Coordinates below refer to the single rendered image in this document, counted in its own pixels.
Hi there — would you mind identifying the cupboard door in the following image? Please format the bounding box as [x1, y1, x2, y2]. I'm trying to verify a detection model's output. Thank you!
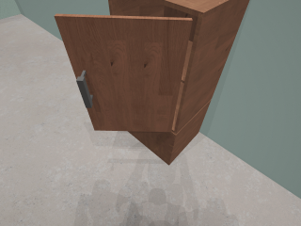
[54, 13, 193, 132]

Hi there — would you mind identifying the handle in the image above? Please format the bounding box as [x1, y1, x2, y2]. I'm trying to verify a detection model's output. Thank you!
[76, 71, 93, 108]

